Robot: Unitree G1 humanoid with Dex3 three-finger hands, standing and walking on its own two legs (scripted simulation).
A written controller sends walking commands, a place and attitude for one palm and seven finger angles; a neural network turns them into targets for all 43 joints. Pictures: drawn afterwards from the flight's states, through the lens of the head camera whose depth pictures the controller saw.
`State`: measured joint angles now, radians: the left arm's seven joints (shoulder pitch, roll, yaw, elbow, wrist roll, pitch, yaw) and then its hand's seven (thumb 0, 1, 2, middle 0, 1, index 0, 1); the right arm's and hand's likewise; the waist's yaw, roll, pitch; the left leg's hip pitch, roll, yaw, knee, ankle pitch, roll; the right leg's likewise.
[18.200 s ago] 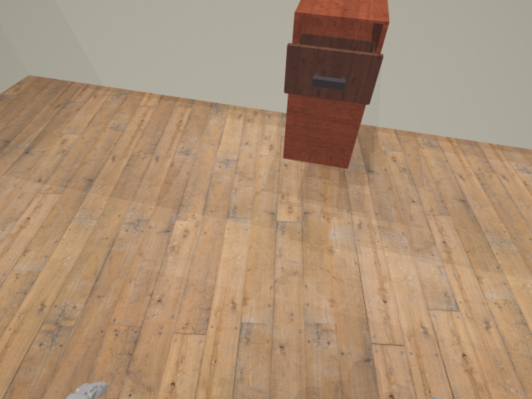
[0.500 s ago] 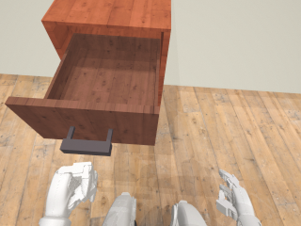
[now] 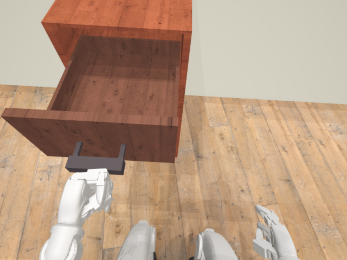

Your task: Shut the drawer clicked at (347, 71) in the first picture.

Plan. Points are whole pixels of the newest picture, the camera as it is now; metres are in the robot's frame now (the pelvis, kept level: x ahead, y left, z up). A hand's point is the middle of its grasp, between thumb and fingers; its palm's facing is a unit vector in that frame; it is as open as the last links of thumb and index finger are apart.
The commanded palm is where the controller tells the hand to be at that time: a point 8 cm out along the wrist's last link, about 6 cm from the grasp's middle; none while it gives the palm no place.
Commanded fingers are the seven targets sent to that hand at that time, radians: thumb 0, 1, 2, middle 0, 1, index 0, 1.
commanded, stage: push the drawer shut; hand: left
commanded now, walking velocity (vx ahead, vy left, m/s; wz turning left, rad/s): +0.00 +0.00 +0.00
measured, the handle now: (98, 155) +0.33 +0.18 +0.04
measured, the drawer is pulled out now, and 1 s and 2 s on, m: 0.28 0.15 0.03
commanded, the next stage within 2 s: none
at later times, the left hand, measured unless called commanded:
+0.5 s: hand (114, 162) +0.32 +0.15 +0.03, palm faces -0.05 -1.00 -0.04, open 3.1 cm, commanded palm +0.31 +0.20 +0.04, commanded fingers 0.00 0.90 0.90 -1.40 -1.60 -1.40 -1.60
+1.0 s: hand (120, 136) +0.38 +0.15 +0.03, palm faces -0.03 -1.00 -0.05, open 3.0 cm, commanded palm +0.37 +0.20 +0.04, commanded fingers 0.00 0.90 0.90 -1.40 -1.60 -1.40 -1.60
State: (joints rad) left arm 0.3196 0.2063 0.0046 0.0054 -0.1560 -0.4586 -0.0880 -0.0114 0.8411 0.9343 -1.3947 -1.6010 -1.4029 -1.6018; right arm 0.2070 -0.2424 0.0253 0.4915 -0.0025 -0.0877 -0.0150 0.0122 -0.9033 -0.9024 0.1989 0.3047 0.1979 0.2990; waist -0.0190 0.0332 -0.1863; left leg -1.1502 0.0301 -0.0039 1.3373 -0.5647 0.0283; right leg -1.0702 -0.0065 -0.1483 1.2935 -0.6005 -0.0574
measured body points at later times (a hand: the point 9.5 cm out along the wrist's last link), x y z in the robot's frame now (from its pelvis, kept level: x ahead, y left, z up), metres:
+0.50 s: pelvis -0.01 +0.01 +0.01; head +0.09 +0.02 +0.45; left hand +0.31 +0.20 +0.04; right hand +0.15 -0.23 -0.09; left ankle +0.04 +0.10 -0.61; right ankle +0.01 -0.09 -0.61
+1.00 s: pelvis +0.00 +0.02 +0.01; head +0.11 +0.03 +0.45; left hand +0.38 +0.20 +0.04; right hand +0.12 -0.24 -0.10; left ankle +0.04 +0.10 -0.61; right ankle +0.01 -0.09 -0.61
